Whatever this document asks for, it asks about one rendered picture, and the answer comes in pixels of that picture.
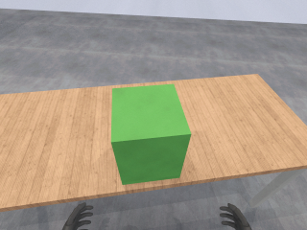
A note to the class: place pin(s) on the table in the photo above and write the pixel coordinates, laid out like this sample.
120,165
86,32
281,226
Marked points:
55,145

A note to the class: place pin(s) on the carton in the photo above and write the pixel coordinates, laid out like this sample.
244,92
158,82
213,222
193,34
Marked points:
149,133

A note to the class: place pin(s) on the right robot hand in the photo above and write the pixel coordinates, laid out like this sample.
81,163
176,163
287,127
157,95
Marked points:
240,222

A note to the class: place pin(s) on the left robot hand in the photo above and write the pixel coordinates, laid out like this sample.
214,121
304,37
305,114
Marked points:
73,222

